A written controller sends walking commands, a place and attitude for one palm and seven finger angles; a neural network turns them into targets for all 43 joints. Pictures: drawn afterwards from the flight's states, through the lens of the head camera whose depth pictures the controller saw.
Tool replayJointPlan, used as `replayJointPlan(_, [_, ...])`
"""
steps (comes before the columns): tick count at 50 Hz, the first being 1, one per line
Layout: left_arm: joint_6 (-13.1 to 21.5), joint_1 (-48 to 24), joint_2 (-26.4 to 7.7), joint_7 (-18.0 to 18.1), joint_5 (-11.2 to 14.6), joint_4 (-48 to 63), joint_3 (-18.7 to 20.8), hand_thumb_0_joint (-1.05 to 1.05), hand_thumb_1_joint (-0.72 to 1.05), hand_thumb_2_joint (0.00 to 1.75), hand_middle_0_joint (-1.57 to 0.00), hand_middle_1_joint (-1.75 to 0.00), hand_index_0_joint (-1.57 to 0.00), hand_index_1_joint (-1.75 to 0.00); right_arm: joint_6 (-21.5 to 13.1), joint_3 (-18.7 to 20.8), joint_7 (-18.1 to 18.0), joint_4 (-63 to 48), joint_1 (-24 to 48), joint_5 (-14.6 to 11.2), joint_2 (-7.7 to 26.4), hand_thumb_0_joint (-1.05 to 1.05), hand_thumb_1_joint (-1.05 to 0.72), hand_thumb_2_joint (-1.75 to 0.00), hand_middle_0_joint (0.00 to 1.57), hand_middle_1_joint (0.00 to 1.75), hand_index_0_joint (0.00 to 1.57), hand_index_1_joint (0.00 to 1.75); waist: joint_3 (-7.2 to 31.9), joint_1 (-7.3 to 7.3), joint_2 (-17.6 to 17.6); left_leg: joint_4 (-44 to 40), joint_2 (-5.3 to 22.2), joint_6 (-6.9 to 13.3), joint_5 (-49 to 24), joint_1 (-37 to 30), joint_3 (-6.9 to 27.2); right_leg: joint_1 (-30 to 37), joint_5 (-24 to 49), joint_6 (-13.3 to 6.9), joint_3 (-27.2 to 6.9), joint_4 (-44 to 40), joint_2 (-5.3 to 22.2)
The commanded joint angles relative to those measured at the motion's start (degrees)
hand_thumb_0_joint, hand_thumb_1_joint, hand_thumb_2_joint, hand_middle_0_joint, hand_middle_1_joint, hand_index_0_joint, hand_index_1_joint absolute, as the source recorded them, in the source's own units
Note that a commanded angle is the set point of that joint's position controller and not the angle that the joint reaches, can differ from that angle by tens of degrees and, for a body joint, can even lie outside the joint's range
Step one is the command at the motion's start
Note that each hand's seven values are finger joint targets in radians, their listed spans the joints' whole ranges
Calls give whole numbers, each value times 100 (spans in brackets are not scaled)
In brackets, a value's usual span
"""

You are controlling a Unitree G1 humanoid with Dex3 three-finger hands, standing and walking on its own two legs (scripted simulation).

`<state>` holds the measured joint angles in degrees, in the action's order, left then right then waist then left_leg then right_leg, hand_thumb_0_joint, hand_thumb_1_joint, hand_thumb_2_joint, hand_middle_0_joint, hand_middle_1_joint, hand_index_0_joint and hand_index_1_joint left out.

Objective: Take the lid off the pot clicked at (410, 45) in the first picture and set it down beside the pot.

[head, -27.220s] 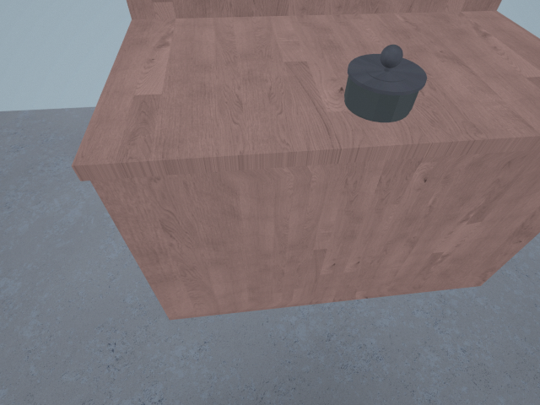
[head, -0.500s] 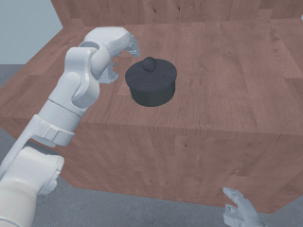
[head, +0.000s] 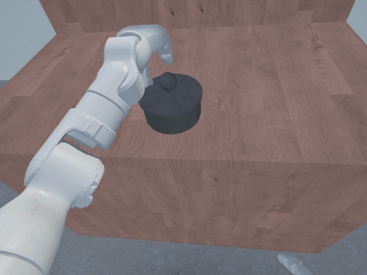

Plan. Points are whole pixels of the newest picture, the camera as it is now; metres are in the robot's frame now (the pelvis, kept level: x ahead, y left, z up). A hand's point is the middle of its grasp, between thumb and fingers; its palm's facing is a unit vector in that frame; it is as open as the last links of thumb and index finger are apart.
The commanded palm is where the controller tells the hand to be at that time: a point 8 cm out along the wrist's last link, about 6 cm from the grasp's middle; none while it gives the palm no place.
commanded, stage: move the open hand above the knob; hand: left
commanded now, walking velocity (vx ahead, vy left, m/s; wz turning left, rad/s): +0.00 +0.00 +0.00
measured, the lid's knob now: (168, 81) +0.52 +0.05 +0.16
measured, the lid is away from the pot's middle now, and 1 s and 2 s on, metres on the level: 0.00 0.00 0.00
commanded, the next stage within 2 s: lower the open fingers around the knob in 0.88 s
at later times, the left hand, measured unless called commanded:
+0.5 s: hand (161, 51) +0.49 +0.05 +0.25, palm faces -0.21 -0.05 -0.98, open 10.1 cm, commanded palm +0.47 +0.06 +0.31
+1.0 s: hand (158, 53) +0.49 +0.06 +0.25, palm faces -0.22 -0.02 -0.97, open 10.1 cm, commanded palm +0.47 +0.06 +0.30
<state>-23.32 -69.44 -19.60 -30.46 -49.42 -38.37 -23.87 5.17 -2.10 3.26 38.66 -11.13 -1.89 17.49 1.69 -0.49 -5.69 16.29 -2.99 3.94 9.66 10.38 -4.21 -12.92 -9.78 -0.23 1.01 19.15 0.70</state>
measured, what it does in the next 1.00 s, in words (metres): stands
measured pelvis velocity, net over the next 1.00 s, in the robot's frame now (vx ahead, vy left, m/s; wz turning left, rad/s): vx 0.01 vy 0.02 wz -0.02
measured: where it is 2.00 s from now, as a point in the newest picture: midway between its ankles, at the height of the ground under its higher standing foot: outside the picture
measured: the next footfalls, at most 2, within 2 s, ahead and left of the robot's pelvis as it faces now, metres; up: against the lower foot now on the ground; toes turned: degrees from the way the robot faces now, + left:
none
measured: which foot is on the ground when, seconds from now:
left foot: down 0.00-1.00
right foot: down 0.00-1.00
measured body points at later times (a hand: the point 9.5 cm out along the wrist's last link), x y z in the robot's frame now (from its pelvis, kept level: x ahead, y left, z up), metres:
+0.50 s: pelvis +0.00 +0.01 +0.00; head +0.03 -0.02 +0.45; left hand +0.49 +0.05 +0.31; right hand +0.07 -0.24 -0.15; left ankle -0.02 +0.08 -0.75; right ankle +0.00 -0.12 -0.75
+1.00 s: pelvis +0.01 +0.02 +0.00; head +0.03 -0.02 +0.45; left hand +0.49 +0.06 +0.30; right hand +0.09 -0.23 -0.14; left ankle -0.02 +0.08 -0.75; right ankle +0.00 -0.12 -0.75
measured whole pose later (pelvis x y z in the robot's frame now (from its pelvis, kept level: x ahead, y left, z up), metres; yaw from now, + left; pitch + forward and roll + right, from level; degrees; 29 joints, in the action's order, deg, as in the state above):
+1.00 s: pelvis +0.01 +0.02 +0.00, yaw -1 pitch +7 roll +0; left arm -21.9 -83.5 -13.1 -25.3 -50.9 -61.1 -21.7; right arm 0.9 -1.3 1.7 41.8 -15.4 -0.7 16.0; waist 4.8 -2.8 -4.7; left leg 17.5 -3.9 5.2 10.5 14.6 -5.3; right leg -17.6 -10.3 1.0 -0.4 20.7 1.6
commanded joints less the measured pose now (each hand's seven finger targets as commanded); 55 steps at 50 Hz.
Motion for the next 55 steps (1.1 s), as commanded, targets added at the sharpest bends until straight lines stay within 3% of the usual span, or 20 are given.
replayJointPlan(1, [238, -4456, -1102, 314, -112, 1071, 697, 0, -38, 161, -85, -8, -85, -8, -487, 164, -65, -722, 399, 59, 449, 0, -90, -90, 20, 30, 20, 30, 2787, -239, 927, 308, -137, 69, -2170, -887, 426, 896, 2054, -273, -366, 165, -273])
replayJointPlan(5, [221, -4195, -1227, 556, -124, -238, 1057, 0, -38, 161, -85, -8, -85, -8, -508, 156, -139, -380, -18, 71, 533, 0, -90, -90, 20, 30, 20, 30, 2255, -166, 1228, 104, -103, 13, -1887, -466, 354, 792, 1879, -278, -340, 97, -271])
replayJointPlan(9, [85, -3631, -582, 711, -263, -1172, 718, 0, -38, 161, -85, -8, -85, -8, -414, 224, -105, -287, -180, 63, 574, 0, -90, -90, 20, 30, 20, 30, 2207, -191, 1103, 170, -24, 5, -2140, -423, 332, 564, 1807, -274, -295, 144, -238])
replayJointPlan(11, [40, -3899, -530, 651, -418, -1114, 596, 0, -38, 161, -85, -8, -85, -8, -399, 216, -88, -349, -120, 69, 553, 0, -90, -90, 20, 30, 20, 30, 2458, -207, 1126, 210, -18, 10, -2267, -493, 335, 595, 1785, -259, -340, 166, -244])
replayJointPlan(14, [78, -4244, -587, 595, -282, -879, 660, 0, -38, 161, -85, -8, -85, -8, -409, 275, -129, -417, -232, 105, 564, 0, -90, -90, 20, 30, 20, 30, 2708, -294, 1089, 252, -21, 55, -2232, -610, 382, 620, 1842, -229, -363, 157, -237])
replayJointPlan(15, [179, -4812, -932, 579, -339, -431, 832, 0, -38, 161, -85, -8, -85, -8, -481, 255, -128, -464, -250, 134, 532, 0, -90, -90, 20, 30, 20, 30, 3053, -288, 1107, 252, -36, 59, -2276, -645, 404, 771, 1882, -227, -460, 168, -234])
replayJointPlan(17, [289, -5005, -1054, 600, -283, -445, 934, 0, -38, 161, -85, -8, -85, -8, -606, 251, -175, -473, -290, 151, 454, 0, -90, -90, 20, 30, 20, 30, 3170, -281, 1236, 328, -11, 108, -2335, -609, 407, 846, 1982, -230, -520, 266, -198])
replayJointPlan(19, [298, -4713, -751, 654, -201, -794, 767, 0, -38, 161, -85, -8, -85, -8, -603, 284, -192, -383, -489, 127, 493, 0, -90, -90, 20, 30, 20, 30, 2673, -337, 1171, 288, 19, 87, -2283, -570, 424, 520, 1821, -232, -418, 188, -231])
replayJointPlan(23, [152, -4225, -794, 756, -340, -1476, 851, 0, -38, 161, -85, -8, -85, -8, -591, 244, -193, -302, -480, 117, 540, 0, -90, -90, 20, 30, 20, 30, 2195, -266, 1405, 183, 16, 45, -1949, -303, 376, 341, 1491, -242, -376, 154, -253])
replayJointPlan(27, [151, -4422, -612, 785, -394, -1185, 669, 0, -38, 161, -85, -8, -85, -8, -572, 266, -141, -347, -449, 119, 504, 0, -90, -90, 20, 30, 20, 30, 2494, -267, 1039, 258, 42, 26, -2179, -555, 419, 278, 1441, -256, -380, 174, -253])
replayJointPlan(29, [162, -4501, -257, 776, -296, -1122, 452, 0, -38, 161, -85, -8, -85, -8, -552, 305, -135, -353, -522, 111, 525, 0, -90, -90, 20, 30, 20, 30, 2422, -358, 948, 289, 52, 29, -2220, -695, 473, 77, 1409, -249, -334, 133, -273])
replayJointPlan(30, [182, -4747, -632, 773, -367, -958, 653, 0, -38, 161, -85, -8, -85, -8, -590, 305, -133, -360, -523, 125, 523, 0, -90, -90, 20, 30, 20, 30, 2633, -344, 1073, 262, 38, 31, -2115, -708, 484, 211, 1365, -234, -388, 114, -282])
replayJointPlan(35, [327, -5196, -664, 812, -293, -686, 642, 0, -38, 161, -85, -8, -85, -8, -738, 303, -147, -358, -560, 152, 454, 0, -90, -90, 20, 30, 20, 30, 3000, -349, 937, 382, 67, 28, -2536, -939, 582, 204, 1506, -251, -441, 198, -261])
replayJointPlan(38, [90, -4439, -533, 830, -338, -1738, 657, 0, -38, 161, -85, -8, -85, -8, -632, 276, -180, -177, -490, 92, 539, 0, -90, -90, 20, 30, 20, 30, 2099, -368, 1439, 207, 30, 4, -1999, -500, 443, 112, 1341, -226, -281, 110, -305])
replayJointPlan(39, [52, -4272, -367, 832, -230, -1860, 602, 0, -38, 161, -85, -8, -85, -8, -577, 292, -172, -143, -543, 77, 611, 0, -90, -90, 20, 30, 20, 30, 1919, -378, 1268, 151, 11, -19, -1882, -439, 442, 28, 1300, -236, -228, 61, -312])
replayJointPlan(43, [98, -4693, -328, 787, -325, -1386, 479, 0, -38, 161, -85, -8, -85, -8, -622, 264, -169, -243, -397, 109, 521, 0, -90, -90, 20, 30, 20, 30, 2473, -375, 1061, 280, 22, 3, -2199, -746, 497, 85, 1405, -247, -339, 130, -277])
replayJointPlan(45, [208, -4884, -630, 755, -372, -1005, 657, 0, -38, 161, -85, -8, -85, -8, -619, 290, -156, -290, -457, 140, 522, 0, -90, -90, 20, 30, 20, 30, 2869, -344, 1015, 313, 19, -11, -2495, -886, 523, 314, 1600, -237, -360, 151, -273])
replayJointPlan(49, [161, -4687, -288, 766, -227, -1399, 489, 0, -38, 161, -85, -8, -85, -8, -586, 299, -184, -210, -478, 82, 542, 0, -90, -90, 20, 30, 20, 30, 2250, -426, 1176, 229, 14, -5, -2161, -746, 496, 83, 1421, -224, -245, 62, -305])
replayJointPlan(53, [-84, -4601, -512, 683, -187, -1885, 686, 0, -38, 161, -85, -8, -85, -8, -601, 245, -247, -125, -406, 97, 572, 0, -90, -90, 20, 30, 20, 30, 2203, -389, 1404, 171, -80, 36, -1822, -480, 425, 279, 1523, -210, -283, 73, -288])
replayJointPlan(55, [-9, -4820, -634, 667, -234, -1551, 717, 0, -38, 161, -85, -8, -85, -8, -621, 247, -245, -165, -438, 139, 567, 0, -90, -90, 20, 30, 20, 30, 2627, -357, 1154, 206, -85, 29, -2031, -577, 464, 441, 1657, -223, -352, 109, -261])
